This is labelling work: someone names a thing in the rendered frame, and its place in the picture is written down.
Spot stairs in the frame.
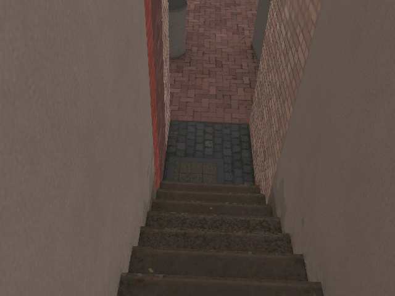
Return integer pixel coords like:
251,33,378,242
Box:
117,182,323,296

